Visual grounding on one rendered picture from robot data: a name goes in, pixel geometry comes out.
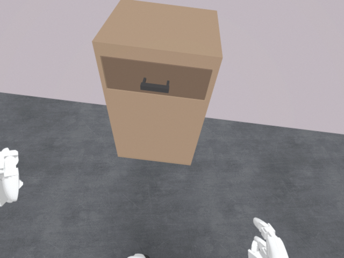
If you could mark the drawer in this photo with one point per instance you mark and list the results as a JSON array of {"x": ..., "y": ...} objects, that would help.
[{"x": 186, "y": 82}]

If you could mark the robot left hand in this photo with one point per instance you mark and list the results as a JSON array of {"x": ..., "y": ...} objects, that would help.
[{"x": 9, "y": 176}]

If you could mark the robot right hand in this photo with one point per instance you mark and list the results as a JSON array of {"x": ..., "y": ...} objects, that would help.
[{"x": 272, "y": 248}]

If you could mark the cabinet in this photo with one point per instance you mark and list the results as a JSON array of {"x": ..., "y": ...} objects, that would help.
[{"x": 150, "y": 126}]

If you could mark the handle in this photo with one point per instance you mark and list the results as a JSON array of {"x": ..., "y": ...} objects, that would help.
[{"x": 154, "y": 87}]

